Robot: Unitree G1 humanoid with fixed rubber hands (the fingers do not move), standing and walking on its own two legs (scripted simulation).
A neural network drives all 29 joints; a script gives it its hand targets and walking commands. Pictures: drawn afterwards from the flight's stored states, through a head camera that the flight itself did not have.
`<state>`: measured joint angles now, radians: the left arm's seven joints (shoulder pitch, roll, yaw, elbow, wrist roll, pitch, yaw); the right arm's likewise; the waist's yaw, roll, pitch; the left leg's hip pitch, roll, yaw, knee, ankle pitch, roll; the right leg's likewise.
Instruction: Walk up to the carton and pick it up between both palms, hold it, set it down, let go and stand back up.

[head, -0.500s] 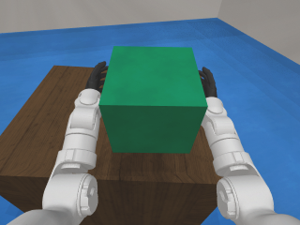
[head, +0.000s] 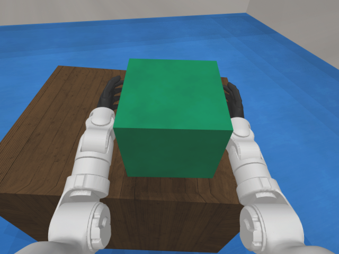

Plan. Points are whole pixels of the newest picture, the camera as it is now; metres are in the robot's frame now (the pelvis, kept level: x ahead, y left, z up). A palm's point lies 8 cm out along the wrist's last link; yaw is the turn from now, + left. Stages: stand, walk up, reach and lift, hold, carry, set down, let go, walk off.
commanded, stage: set down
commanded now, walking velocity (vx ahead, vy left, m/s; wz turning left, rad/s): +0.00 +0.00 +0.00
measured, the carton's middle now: (171, 119) +0.39 +0.01 +0.12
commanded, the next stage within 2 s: none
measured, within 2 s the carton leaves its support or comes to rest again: neither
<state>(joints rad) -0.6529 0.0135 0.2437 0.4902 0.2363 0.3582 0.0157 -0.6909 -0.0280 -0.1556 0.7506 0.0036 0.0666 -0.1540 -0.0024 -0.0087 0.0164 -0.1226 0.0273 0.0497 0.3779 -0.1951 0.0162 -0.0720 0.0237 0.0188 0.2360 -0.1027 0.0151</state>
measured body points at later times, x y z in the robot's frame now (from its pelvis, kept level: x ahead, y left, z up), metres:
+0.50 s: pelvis +0.01 +0.00 +0.00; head +0.02 +0.02 +0.45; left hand +0.42 +0.16 +0.11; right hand +0.42 -0.15 +0.11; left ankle +0.01 +0.10 -0.75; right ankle +0.02 -0.13 -0.75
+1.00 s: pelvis +0.02 -0.01 +0.00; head +0.04 +0.01 +0.45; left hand +0.42 +0.15 +0.07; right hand +0.42 -0.16 +0.08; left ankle +0.01 +0.10 -0.75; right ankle +0.02 -0.13 -0.75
